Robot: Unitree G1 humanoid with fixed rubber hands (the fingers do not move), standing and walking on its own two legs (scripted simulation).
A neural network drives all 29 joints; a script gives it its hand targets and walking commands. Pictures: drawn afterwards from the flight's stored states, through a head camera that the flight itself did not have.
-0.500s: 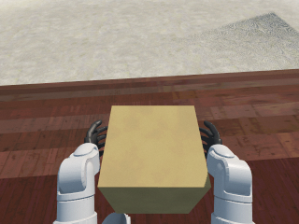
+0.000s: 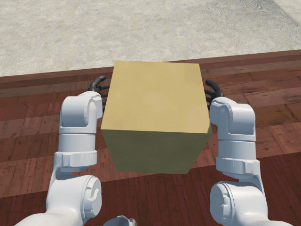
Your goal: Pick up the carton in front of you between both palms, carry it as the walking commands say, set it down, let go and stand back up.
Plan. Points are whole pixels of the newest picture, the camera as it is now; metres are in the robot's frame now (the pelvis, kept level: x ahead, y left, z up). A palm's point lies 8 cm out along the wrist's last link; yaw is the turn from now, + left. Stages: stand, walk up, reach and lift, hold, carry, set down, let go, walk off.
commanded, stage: carry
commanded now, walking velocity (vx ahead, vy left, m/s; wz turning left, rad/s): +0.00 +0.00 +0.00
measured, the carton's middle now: (154, 122) +0.37 +0.00 +0.04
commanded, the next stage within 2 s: none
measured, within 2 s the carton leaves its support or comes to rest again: neither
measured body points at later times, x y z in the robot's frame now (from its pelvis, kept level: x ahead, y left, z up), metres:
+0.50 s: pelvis +0.02 -0.03 +0.00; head +0.06 -0.03 +0.45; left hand +0.40 +0.11 +0.11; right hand +0.40 -0.19 +0.11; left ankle +0.05 +0.06 -0.73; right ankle -0.10 -0.09 -0.71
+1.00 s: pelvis +0.02 -0.06 +0.00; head +0.02 -0.06 +0.45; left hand +0.39 +0.09 +0.12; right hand +0.39 -0.21 +0.12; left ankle +0.05 +0.06 -0.73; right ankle -0.01 -0.13 -0.73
